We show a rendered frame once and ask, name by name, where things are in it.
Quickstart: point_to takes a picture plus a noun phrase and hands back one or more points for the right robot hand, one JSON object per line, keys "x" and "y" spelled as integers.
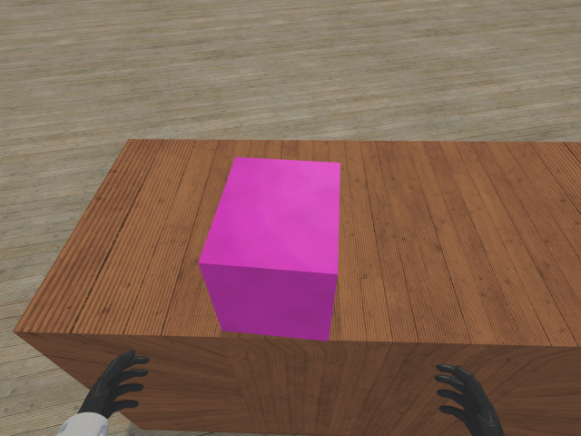
{"x": 479, "y": 415}

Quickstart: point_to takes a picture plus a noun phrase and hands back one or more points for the left robot hand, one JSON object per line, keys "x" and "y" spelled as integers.
{"x": 100, "y": 398}

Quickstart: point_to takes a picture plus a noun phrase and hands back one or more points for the pedestal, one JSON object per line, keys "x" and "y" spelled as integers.
{"x": 460, "y": 253}

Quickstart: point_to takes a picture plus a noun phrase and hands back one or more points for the robot left forearm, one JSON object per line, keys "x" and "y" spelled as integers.
{"x": 85, "y": 424}

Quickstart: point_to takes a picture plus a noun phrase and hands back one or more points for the carton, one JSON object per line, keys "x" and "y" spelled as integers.
{"x": 270, "y": 260}

